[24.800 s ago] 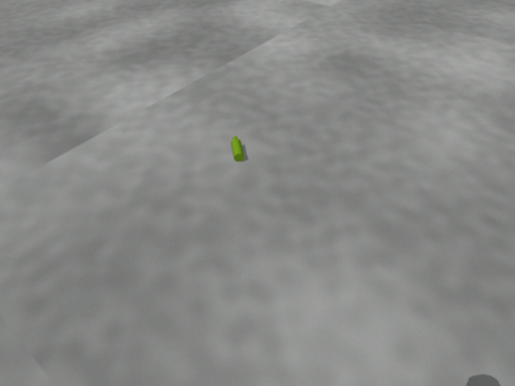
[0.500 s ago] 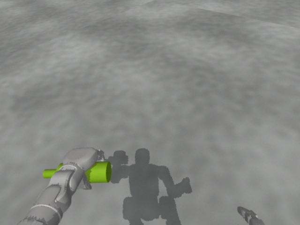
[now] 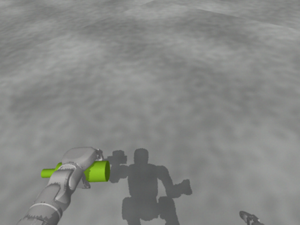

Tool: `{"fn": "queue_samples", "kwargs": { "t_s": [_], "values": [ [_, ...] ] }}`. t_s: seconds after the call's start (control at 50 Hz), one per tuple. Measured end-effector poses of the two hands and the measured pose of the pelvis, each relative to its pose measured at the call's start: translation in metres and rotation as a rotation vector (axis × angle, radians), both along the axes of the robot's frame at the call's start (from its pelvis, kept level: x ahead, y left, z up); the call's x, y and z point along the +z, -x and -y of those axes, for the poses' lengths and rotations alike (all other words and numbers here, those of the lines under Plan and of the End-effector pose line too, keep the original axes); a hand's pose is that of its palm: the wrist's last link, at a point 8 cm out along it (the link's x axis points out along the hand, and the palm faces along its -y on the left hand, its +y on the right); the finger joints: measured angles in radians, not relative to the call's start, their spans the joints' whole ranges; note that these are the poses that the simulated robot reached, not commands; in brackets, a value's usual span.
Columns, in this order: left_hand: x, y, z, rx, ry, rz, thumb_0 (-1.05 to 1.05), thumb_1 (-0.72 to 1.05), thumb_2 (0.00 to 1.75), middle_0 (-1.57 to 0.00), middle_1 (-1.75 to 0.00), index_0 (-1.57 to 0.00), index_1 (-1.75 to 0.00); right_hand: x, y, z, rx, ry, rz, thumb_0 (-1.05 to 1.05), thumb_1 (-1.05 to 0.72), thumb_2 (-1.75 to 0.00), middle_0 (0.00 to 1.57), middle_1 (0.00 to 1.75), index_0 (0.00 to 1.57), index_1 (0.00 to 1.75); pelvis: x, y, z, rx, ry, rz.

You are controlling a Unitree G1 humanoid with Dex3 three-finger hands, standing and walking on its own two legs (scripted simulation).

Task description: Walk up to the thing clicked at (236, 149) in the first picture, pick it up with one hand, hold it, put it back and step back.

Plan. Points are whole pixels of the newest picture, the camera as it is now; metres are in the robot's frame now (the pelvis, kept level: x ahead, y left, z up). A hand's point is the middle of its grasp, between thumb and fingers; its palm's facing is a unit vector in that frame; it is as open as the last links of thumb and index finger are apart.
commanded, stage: crouch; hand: left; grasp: from above
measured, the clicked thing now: (75, 172) +0.31 +0.26 -0.04
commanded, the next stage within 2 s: none
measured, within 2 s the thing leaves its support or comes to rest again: neither
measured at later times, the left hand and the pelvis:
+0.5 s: hand (92, 187) +0.30 +0.23 -0.14, palm faces -0.45 +0.02 -0.89, open 8.9 cm; pelvis -0.03 +0.00 -0.05, yaw +2 degrees
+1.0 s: hand (109, 198) +0.35 +0.23 -0.39, palm faces -0.48 +0.01 -0.88, open 8.9 cm; pelvis -0.08 +0.01 -0.26, yaw +1 degrees
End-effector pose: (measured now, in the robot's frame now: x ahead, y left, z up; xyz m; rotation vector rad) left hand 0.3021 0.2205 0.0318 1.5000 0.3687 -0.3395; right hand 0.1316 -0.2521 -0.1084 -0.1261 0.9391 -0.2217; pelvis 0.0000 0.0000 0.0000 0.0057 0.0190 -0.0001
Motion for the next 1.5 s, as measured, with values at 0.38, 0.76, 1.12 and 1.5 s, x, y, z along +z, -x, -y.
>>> {"fn": "queue_samples", "kwargs": {
  "t_s": [0.38,0.76,1.12,1.5],
  "values": [
    [-0.056,0.007,-0.002,-0.009,-0.022,-0.016,0.00,0.14,0.46,-0.75,-0.57,-0.76,-0.54,-0.010,0.014,0.003,0.033,0.033,-0.053,0.00,-0.89,-0.89,0.20,0.30,0.20,0.30,-0.014,0.014,0.001,0.018,0.001,-0.075],
    [-0.247,-0.045,-0.008,-0.025,-0.096,0.039,0.00,0.13,0.47,-0.73,-0.61,-0.74,-0.58,-0.173,0.142,0.024,-0.041,0.131,-0.344,0.00,-0.90,-0.89,0.20,0.30,0.20,0.30,-0.172,0.063,-0.008,0.028,0.038,-0.466],
    [-0.413,-0.061,-0.020,-0.028,-0.038,-0.036,0.00,0.13,0.49,-0.74,-0.61,-0.75,-0.58,-0.296,0.163,0.005,0.029,0.108,-0.430,0.00,-0.89,-0.89,0.21,0.30,0.21,0.30,-0.294,0.078,-0.010,0.034,0.076,-0.627],
    [-0.502,-0.082,-0.026,0.024,-0.031,-0.031,0.00,0.12,0.50,-0.75,-0.59,-0.76,-0.56,-0.358,0.140,0.019,0.126,0.122,-0.450,0.00,-0.91,-0.90,0.20,0.29,0.20,0.30,-0.359,0.075,-0.004,0.019,0.088,-0.655]
  ]
}}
